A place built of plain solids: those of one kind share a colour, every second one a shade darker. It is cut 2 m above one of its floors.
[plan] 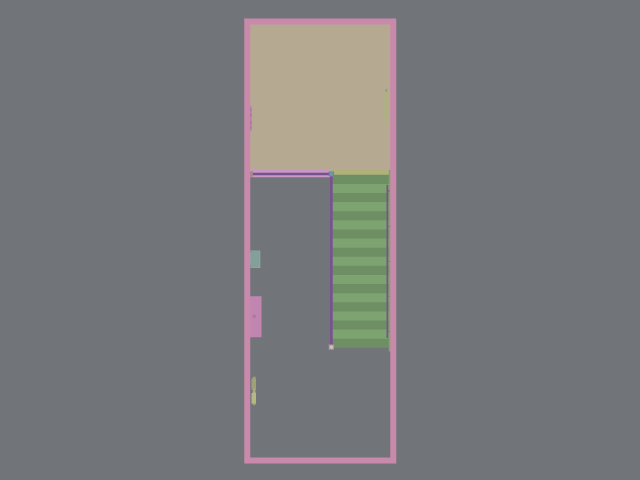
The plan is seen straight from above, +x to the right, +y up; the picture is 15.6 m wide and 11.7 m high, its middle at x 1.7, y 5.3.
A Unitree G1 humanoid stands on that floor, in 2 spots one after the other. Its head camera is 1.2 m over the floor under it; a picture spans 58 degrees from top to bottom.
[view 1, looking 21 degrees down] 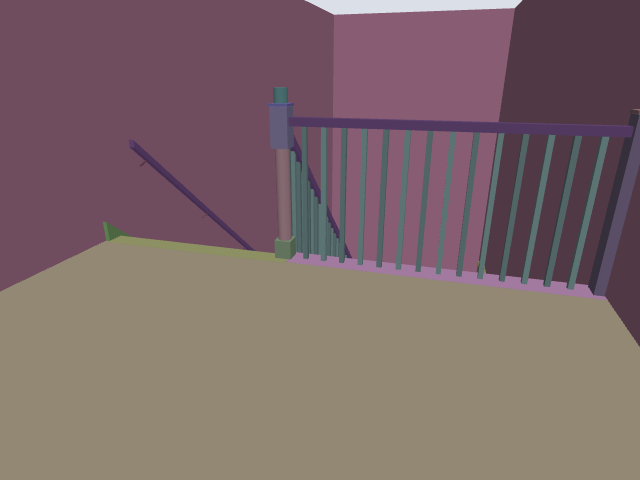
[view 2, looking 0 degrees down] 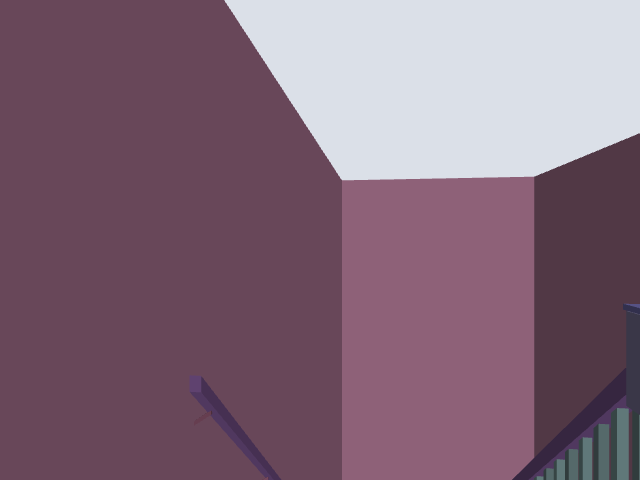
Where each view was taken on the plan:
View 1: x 0.97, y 9.55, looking -74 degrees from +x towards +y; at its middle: bal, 3.89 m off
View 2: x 2.69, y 8.11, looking -82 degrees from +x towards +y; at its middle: wall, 5.21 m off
